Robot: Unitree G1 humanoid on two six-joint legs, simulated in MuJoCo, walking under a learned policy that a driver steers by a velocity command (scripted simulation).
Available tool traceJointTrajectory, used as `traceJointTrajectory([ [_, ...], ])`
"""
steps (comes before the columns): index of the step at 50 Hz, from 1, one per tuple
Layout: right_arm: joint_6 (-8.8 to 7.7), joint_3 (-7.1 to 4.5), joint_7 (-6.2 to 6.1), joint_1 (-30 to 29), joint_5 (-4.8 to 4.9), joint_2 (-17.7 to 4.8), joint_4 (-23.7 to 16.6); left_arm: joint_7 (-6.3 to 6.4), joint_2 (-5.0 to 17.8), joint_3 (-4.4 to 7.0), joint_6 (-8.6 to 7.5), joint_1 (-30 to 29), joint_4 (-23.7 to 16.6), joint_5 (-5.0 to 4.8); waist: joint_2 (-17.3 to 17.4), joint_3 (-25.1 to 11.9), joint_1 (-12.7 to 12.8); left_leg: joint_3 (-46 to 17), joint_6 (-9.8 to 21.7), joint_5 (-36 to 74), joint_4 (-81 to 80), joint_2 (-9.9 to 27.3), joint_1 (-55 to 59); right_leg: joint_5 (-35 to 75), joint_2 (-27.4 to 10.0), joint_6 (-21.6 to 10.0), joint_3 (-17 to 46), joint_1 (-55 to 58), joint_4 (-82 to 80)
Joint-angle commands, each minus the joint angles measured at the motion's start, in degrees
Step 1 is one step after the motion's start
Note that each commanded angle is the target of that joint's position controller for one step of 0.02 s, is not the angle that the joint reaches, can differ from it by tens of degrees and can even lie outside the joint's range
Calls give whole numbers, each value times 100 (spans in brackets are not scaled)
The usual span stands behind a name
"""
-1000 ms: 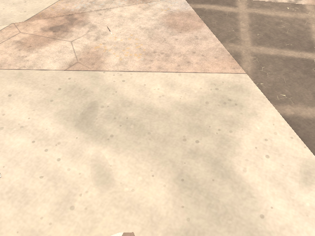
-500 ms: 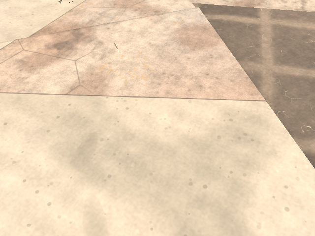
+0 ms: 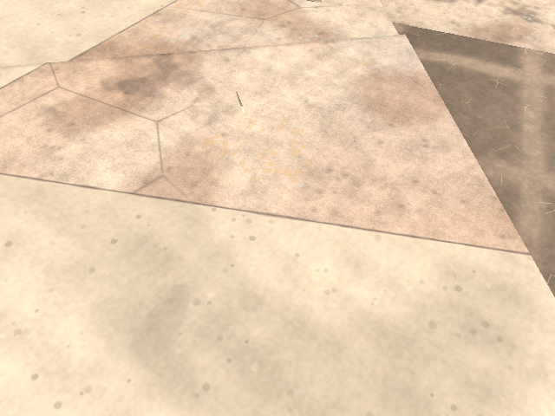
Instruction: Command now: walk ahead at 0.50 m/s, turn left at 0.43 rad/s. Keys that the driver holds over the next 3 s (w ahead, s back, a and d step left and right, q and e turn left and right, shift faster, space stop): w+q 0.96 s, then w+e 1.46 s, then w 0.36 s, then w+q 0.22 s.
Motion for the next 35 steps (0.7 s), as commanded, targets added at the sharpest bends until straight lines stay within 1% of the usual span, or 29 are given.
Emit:
traceJointTrajectory([
  [1, -73, -107, -44, -18, -21, -592, -417, 79, 573, 200, -9, 56, -484, 85, 364, -486, 184, -2028, 1105, 779, -1528, 1475, 981, 351, -435, 58, 284, -976, -421],
  [2, -82, -132, -81, 84, -2, -688, -408, 101, 512, 199, 45, 19, -523, 109, 401, -424, 196, -1878, 1138, 881, -1604, 1418, 799, 487, -410, 142, 227, -953, -663],
  [3, -89, -161, -129, 207, 12, -789, -393, 124, 501, 205, 82, -153, -606, 125, 404, -334, 170, -1771, 1146, 952, -1661, 1375, 699, 729, -375, 232, 188, -1043, -990],
  [4, -89, -184, -177, 342, 20, -868, -373, 142, 494, 207, 102, -411, -707, 132, 391, -240, 106, -1716, 1122, 977, -1697, 1342, 662, 1041, -337, 308, 172, -1169, -1383],
  [5, -79, -195, -218, 488, 29, -898, -350, 146, 472, 204, 107, -671, -796, 133, 394, -182, 22, -1677, 1061, 935, -1704, 1291, 665, 1403, -284, 355, 173, -1241, -1787],
  [7, -42, -191, -272, 683, 53, -872, -323, 115, 389, 180, 85, -1118, -936, 110, 462, -123, -128, -1539, 874, 704, -1645, 1114, 630, 2097, -127, 372, 183, -1113, -2637],
  [9, -8, -193, -304, 846, 77, -876, -296, 61, 319, 145, 46, -1522, -1064, 74, 567, -84, -275, -1528, 758, 504, -1566, 1033, 616, 2526, 46, 366, 147, -857, -3310],
  [12, 40, -200, -319, 1100, 112, -877, -222, -16, 376, 131, -8, -1933, -1256, 15, 593, -69, -420, -1837, 714, 363, -1304, 1158, 945, 2535, 180, 353, 209, -699, -3785],
  [14, 88, -209, -347, 1159, 123, -873, -221, -74, 498, 150, -69, -2044, -1354, 3, 590, -85, -405, -2153, 682, 360, -966, 1275, 1315, 2242, 230, 311, 296, -621, -4092],
  [15, 109, -226, -365, 1121, 113, -907, -249, -95, 573, 168, -104, -2005, -1372, -4, 642, -108, -346, -2313, 655, 431, -799, 1329, 1428, 2008, 252, 271, 312, -477, -4189],
  [16, 130, -245, -378, 1057, 98, -942, -288, -100, 649, 191, -135, -1852, -1357, -15, 739, -154, -240, -2438, 617, 581, -616, 1355, 1481, 1758, 269, 209, 297, -225, -4258],
  [17, 150, -241, -380, 950, 96, -907, -345, -87, 724, 231, -164, -1474, -1265, -12, 807, -284, -30, -2467, 542, 813, -344, 1256, 1447, 1687, 293, 102, 211, 297, -4443],
  [18, 145, -187, -361, 832, 71, -749, -441, -48, 909, 317, -187, -820, -1117, 43, 749, -713, 283, -2300, 383, 1126, 339, 953, 1194, 1710, 125, -101, 270, 1346, -4486],
  [19, 117, -79, -329, 742, -17, -461, -593, 4, 1255, 410, -183, 163, -1011, 111, 216, -1529, 704, -1792, 169, 479, 1908, 571, 411, 1551, -816, -476, 1094, 2901, -4304],
  [20, 47, 42, -306, 1596, 137, -64, -726, -1, 1655, 517, -81, 678, -838, 146, -1727, -2264, 361, -1043, -205, -2291, 3634, -201, -1663, 733, -2125, -1410, 3546, 4814, -4638],
  [21, 38, -48, -323, 1627, 222, -654, -614, -28, 1098, 401, -44, 571, -910, 51, -1378, -1970, 412, -1168, -245, -2539, 4502, 300, -2422, -257, -2255, -1365, 4131, 4627, -4892],
  [22, 70, -148, -324, 1057, 197, -1003, -671, -19, 717, 298, -17, 287, -1013, 34, -708, -1199, 528, -1112, -277, -2005, 4720, 509, -2591, -138, -1980, -1082, 3229, 3877, -4990],
  [23, 106, -162, -335, 761, 146, -947, -732, -27, 635, 251, 19, -28, -1048, 71, -237, -746, 415, -921, -333, -1546, 4636, 723, -2389, 485, -1713, -913, 2458, 3102, -5127],
  [24, 120, -177, -321, 573, 84, -855, -807, -41, 531, 216, 45, -226, -1012, 85, -201, -403, 309, -874, -361, -1266, 4380, 863, -2270, 981, -1486, -856, 1963, 2529, -5297],
  [25, 155, -190, -286, 588, 98, -736, -847, -44, 479, 187, 46, -314, -982, 128, -362, -286, 171, -839, -356, -1094, 4211, 1017, -2026, 1242, -1308, -779, 1526, 2145, -5461],
  [26, 194, -175, -261, 617, 132, -602, -878, -55, 487, 198, 32, -336, -940, 125, -485, -233, 122, -739, -364, -995, 4100, 1079, -1883, 1396, -1202, -777, 1213, 1921, -5622],
  [27, 229, -156, -243, 585, 142, -488, -931, -66, 522, 218, 9, -314, -896, 102, -501, -212, 104, -663, -383, -914, 4021, 1116, -1883, 1613, -1178, -833, 972, 1826, -5733],
  [29, 272, -144, -231, 392, 113, -424, -1089, -62, 673, 275, -27, -264, -810, 77, -388, -160, 86, -652, -434, -608, 3715, 1182, -2077, 2089, -1233, -930, 608, 1815, -5872],
  [31, 275, -130, -206, 184, 100, -407, -1210, -40, 789, 319, -14, -199, -740, 80, -294, -154, 115, -642, -479, -155, 3243, 1203, -2230, 2486, -1259, -954, 251, 1946, -5920],
  [33, 247, -109, -140, -55, 112, -383, -1292, -19, 863, 337, 22, -184, -705, 75, -266, -127, 180, -530, -460, 439, 2615, 1183, -2141, 2620, -1163, -865, -172, 2022, -5938],
  [35, 216, -74, -64, -456, 101, -335, -1419, 5, 940, 348, 64, -90, -663, 54, -237, -22, 327, -328, -416, 903, 1993, 1125, -1985, 2609, -1112, -775, -516, 2070, -5930],
])
Next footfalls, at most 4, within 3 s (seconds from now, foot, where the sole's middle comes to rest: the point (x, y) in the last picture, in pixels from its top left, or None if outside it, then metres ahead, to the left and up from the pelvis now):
0.38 right None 0.39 -0.11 -0.77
0.90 left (180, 383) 0.54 0.24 -0.77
1.46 right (197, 248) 0.93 0.24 -0.77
1.94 left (111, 195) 1.12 0.52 -0.77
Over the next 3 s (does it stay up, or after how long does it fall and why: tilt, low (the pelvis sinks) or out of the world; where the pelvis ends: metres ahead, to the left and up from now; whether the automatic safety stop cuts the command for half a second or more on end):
stays up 1.57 0.34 -0.02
